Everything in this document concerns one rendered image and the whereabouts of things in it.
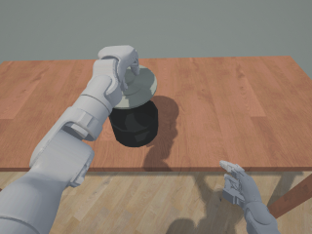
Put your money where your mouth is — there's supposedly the robot left forearm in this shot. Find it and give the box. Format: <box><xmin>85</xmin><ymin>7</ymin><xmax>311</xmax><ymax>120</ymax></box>
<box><xmin>29</xmin><ymin>54</ymin><xmax>127</xmax><ymax>168</ymax></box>

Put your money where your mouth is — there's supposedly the right robot hand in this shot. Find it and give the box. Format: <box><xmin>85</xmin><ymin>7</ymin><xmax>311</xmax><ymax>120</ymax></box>
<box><xmin>219</xmin><ymin>160</ymin><xmax>262</xmax><ymax>211</ymax></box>

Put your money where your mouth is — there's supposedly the lid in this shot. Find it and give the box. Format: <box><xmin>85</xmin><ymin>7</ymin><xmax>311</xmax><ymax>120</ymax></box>
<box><xmin>113</xmin><ymin>65</ymin><xmax>157</xmax><ymax>109</ymax></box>

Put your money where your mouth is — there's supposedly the knob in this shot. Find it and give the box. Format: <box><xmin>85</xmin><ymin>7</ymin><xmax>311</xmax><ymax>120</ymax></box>
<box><xmin>124</xmin><ymin>70</ymin><xmax>135</xmax><ymax>86</ymax></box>

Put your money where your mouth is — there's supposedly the left robot upper arm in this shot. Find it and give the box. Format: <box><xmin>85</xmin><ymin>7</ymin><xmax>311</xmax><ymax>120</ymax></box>
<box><xmin>0</xmin><ymin>129</ymin><xmax>95</xmax><ymax>234</ymax></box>

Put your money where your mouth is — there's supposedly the pot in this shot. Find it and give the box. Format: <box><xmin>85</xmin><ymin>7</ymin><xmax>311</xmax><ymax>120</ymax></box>
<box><xmin>108</xmin><ymin>100</ymin><xmax>159</xmax><ymax>147</ymax></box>

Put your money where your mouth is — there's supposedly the left robot hand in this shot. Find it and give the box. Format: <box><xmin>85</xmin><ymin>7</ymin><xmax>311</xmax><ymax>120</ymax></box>
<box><xmin>97</xmin><ymin>45</ymin><xmax>139</xmax><ymax>92</ymax></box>

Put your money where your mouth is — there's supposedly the table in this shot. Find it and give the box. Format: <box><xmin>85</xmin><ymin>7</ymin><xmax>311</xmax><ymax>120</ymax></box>
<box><xmin>0</xmin><ymin>56</ymin><xmax>312</xmax><ymax>218</ymax></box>

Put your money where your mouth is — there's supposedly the robot right forearm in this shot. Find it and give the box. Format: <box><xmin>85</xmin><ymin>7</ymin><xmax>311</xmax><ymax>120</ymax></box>
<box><xmin>244</xmin><ymin>202</ymin><xmax>281</xmax><ymax>234</ymax></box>

